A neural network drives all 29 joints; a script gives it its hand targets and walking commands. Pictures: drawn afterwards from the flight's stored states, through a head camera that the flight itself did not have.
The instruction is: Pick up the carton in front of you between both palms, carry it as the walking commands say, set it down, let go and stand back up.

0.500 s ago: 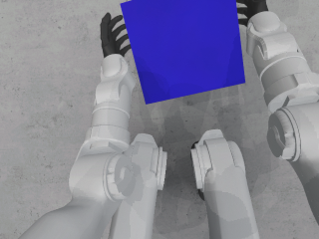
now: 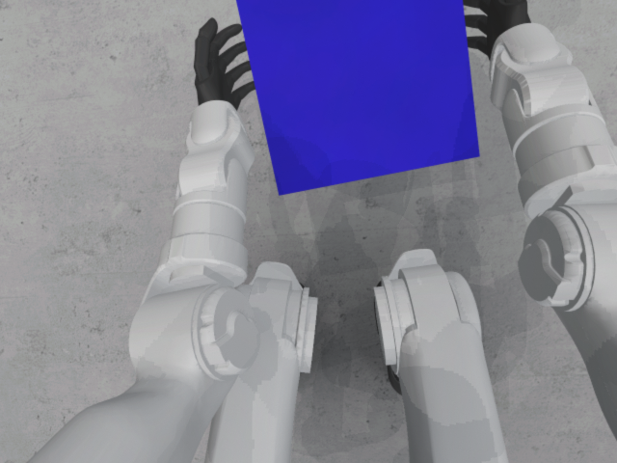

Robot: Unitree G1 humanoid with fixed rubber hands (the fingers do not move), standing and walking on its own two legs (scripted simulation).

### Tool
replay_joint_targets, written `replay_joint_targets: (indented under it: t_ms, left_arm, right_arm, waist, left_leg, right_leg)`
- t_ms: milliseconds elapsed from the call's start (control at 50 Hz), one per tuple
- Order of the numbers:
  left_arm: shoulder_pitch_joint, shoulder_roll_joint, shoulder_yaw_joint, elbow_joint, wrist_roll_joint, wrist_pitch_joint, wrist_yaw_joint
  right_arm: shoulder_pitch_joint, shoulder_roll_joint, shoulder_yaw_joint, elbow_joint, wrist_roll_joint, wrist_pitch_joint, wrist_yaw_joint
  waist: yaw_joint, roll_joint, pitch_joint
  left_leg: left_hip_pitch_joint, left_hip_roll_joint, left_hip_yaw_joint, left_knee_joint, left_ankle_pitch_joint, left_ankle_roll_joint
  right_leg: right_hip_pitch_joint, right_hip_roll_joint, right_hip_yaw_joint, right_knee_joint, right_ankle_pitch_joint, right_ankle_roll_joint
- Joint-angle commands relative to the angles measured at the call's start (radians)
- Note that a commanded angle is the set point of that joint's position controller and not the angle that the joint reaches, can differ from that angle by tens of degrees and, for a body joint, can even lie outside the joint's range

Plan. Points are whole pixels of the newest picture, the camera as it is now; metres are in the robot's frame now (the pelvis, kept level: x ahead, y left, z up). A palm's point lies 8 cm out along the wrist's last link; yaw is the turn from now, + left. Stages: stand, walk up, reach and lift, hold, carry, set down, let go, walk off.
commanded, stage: set down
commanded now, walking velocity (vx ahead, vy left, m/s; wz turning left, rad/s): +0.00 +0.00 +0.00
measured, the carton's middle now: (356, 94) +0.52 -0.07 -0.24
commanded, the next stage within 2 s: let go in 1.78 s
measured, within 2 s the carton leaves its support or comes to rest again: rests again in 0.08 s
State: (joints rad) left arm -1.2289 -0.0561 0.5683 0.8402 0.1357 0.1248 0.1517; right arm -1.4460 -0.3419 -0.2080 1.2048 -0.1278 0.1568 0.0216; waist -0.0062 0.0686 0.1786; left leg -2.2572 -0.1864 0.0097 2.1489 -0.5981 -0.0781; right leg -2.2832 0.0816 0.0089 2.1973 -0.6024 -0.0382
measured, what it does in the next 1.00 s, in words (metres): stands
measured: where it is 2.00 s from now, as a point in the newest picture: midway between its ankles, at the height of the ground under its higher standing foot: (342, 355)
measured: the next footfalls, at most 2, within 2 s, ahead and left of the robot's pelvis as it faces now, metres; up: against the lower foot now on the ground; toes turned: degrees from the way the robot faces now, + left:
none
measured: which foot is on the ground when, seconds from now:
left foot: down 0.00-1.00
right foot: down 0.00-1.00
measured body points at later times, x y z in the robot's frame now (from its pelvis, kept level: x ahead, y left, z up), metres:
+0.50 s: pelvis +0.01 +0.00 -0.01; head +0.35 -0.07 +0.27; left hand +0.53 +0.09 -0.17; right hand +0.55 -0.22 -0.18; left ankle +0.11 +0.11 -0.34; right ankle +0.10 -0.10 -0.34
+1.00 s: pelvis -0.02 +0.00 +0.02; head +0.32 -0.05 +0.32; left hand +0.50 +0.12 -0.11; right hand +0.53 -0.25 -0.11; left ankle +0.11 +0.11 -0.34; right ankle +0.09 -0.10 -0.34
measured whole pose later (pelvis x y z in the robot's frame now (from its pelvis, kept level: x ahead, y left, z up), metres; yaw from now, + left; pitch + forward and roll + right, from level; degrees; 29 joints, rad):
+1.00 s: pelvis -0.02 +0.00 +0.02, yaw -1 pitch +35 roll +4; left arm -1.12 0.09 0.22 0.75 -0.18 0.15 0.25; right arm -1.32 -0.51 -0.04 1.03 0.16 0.13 0.05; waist 0.02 0.04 0.25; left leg -2.14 -0.12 0.04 2.08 -0.56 -0.04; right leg -2.17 0.03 -0.01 2.13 -0.57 -0.06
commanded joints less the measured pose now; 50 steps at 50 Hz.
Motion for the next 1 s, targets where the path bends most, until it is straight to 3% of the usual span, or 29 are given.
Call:
replay_joint_targets:
  t_ms: [0, 360, 400, 440, 460, 500, 540, 580, 600, 640, 680, 700, 760, 860, 920, 980]
  left_arm:
    - [-0.333, -0.609, -0.302, 0.13, -0.014, 0.043, -0.193]
    - [-0.209, -0.504, -0.292, 0.199, -0.038, 0.006, -0.198]
    - [-0.159, -0.373, -0.26, 0.197, -0.031, -0.008, -0.17]
    - [-0.018, -0.071, -0.188, 0.196, -0.024, -0.042, -0.099]
    - [0.053, 0.13, -0.177, 0.2, -0.051, -0.065, -0.049]
    - [-0.001, 0.265, -0.214, 0.16, -0.143, -0.113, 0.012]
    - [-0.079, 0.257, -0.274, 0.09, -0.243, -0.144, 0.025]
    - [-0.172, 0.225, -0.371, 0.007, -0.347, -0.147, 0.016]
    - [-0.193, 0.213, -0.413, -0.002, -0.38, -0.138, 0.011]
    - [-0.174, 0.205, -0.462, 0.07, -0.416, -0.112, 0.003]
    - [-0.183, 0.235, -0.459, 0.042, -0.429, -0.098, 0.014]
    - [-0.182, 0.257, -0.435, 0.028, -0.429, -0.089, 0.026]
    - [-0.17, 0.286, -0.403, -0.049, -0.419, -0.069, 0.061]
    - [-0.125, 0.274, -0.347, -0.174, -0.35, -0.006, 0.101]
    - [-0.098, 0.251, -0.31, -0.251, -0.282, 0.018, 0.109]
    - [-0.039, 0.208, -0.289, -0.214, -0.229, 0.017, 0.093]
  right_arm:
    - [-0.195, 0.702, 0.14, 0.025, 0.025, -0.004, 0.204]
    - [-0.103, 0.564, 0.158, 0.052, 0.02, -0.04, 0.17]
    - [-0.068, 0.425, 0.141, 0.056, 0.017, -0.058, 0.14]
    - [0.015, 0.103, 0.087, 0.059, 0.02, -0.093, 0.065]
    - [0.073, -0.12, 0.051, 0.052, 0.036, -0.117, 0.009]
    - [-0.023, -0.234, 0.08, 0.022, 0.125, -0.155, -0.049]
    - [-0.12, -0.215, 0.13, -0.074, 0.221, -0.185, -0.043]
    - [-0.227, -0.256, 0.15, -0.24, 0.3, -0.202, -0.03]
    - [-0.237, -0.273, 0.163, -0.261, 0.324, -0.199, -0.025]
    - [-0.186, -0.27, 0.2, -0.168, 0.338, -0.182, -0.012]
    - [-0.205, -0.298, 0.21, -0.215, 0.347, -0.167, -0.002]
    - [-0.24, -0.319, 0.208, -0.248, 0.346, -0.162, 0.0]
    - [-0.226, -0.341, 0.205, -0.25, 0.35, -0.125, 0.009]
    - [-0.159, -0.331, 0.185, -0.262, 0.311, -0.049, 0.019]
    - [-0.107, -0.331, 0.112, -0.29, 0.265, -0.029, 0.03]
    - [-0.078, -0.293, 0.075, -0.259, 0.234, -0.031, 0.049]
  waist:
    - [-0.032, -0.08, -0.761]
    - [-0.038, -0.08, -0.704]
    - [-0.035, -0.078, -0.711]
    - [-0.031, -0.077, -0.724]
    - [-0.038, -0.084, -0.735]
    - [-0.008, -0.114, -0.773]
    - [0.004, -0.128, -0.831]
    - [-0.03, -0.166, -0.925]
    - [-0.033, -0.168, -0.955]
    - [-0.038, -0.163, -0.911]
    - [-0.035, -0.19, -0.958]
    - [-0.029, -0.215, -0.966]
    - [0.011, -0.207, -1.08]
    - [0.009, -0.231, -1.215]
    - [0.006, -0.196, -1.189]
    - [0.015, -0.161, -1.039]
  left_leg:
    - [0.263, -0.005, 0.045, -0.109, 0.248, 0.032]
    - [0.233, 0.007, 0.043, -0.05, 0.293, 0.02]
    - [0.264, 0.015, 0.047, -0.045, 0.288, 0.013]
    - [0.309, 0.033, 0.055, -0.043, 0.286, 0.003]
    - [0.325, 0.045, 0.061, -0.046, 0.28, -0.002]
    - [0.308, 0.067, 0.051, -0.043, 0.278, -0.004]
    - [0.327, 0.074, 0.044, -0.03, 0.359, 0.008]
    - [0.314, 0.083, 0.036, -0.023, 0.352, 0.021]
    - [0.315, 0.087, 0.044, -0.025, 0.338, 0.018]
    - [0.305, 0.093, 0.058, -0.056, 0.258, 0.012]
    - [0.335, 0.094, 0.058, -0.064, 0.22, 0.011]
    - [0.333, 0.095, 0.062, -0.068, 0.21, 0.012]
    - [0.426, 0.092, 0.088, -0.107, 0.205, 0.01]
    - [0.516, 0.081, 0.107, -0.191, 0.139, 0.024]
    - [0.539, 0.074, 0.103, -0.254, 0.142, 0.026]
    - [0.498, 0.074, 0.087, -0.31, 0.157, 0.023]
  right_leg:
    - [0.442, 0.0, 0.078, -0.233, 0.334, -0.026]
    - [0.482, -0.024, 0.117, -0.193, 0.458, -0.026]
    - [0.504, -0.033, 0.113, -0.189, 0.444, -0.016]
    - [0.53, -0.049, 0.104, -0.185, 0.42, 0.001]
    - [0.536, -0.061, 0.101, -0.185, 0.404, 0.007]
    - [0.522, -0.075, 0.114, -0.18, 0.373, 0.003]
    - [0.562, -0.085, 0.137, -0.169, 0.461, 0.002]
    - [0.651, -0.089, 0.143, -0.153, 0.497, 0.001]
    - [0.695, -0.092, 0.141, -0.152, 0.493, 0.001]
    - [0.715, -0.099, 0.129, -0.176, 0.388, -0.004]
    - [0.739, -0.1, 0.117, -0.181, 0.32, -0.002]
    - [0.75, -0.103, 0.112, -0.185, 0.302, 0.0]
    - [0.853, -0.105, 0.109, -0.22, 0.272, 0.004]
    - [0.973, -0.087, 0.067, -0.307, 0.203, 0.005]
    - [0.926, -0.071, 0.044, -0.363, 0.213, 0.001]
    - [0.815, -0.062, 0.041, -0.404, 0.241, 0.002]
